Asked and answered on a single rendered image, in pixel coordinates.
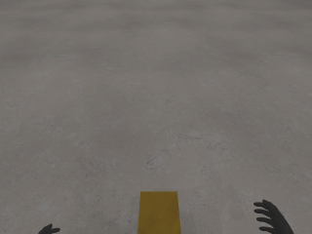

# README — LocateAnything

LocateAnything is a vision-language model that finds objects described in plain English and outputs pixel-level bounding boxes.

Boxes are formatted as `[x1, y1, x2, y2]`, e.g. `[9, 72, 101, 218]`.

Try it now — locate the right robot hand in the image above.
[253, 199, 294, 234]

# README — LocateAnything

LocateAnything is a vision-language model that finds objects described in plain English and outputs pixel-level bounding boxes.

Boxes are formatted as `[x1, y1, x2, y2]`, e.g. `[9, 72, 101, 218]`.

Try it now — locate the carton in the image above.
[137, 191, 181, 234]

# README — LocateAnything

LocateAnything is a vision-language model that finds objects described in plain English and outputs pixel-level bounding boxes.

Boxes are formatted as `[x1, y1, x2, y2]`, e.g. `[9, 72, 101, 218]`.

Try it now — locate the left robot hand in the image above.
[38, 224, 60, 234]

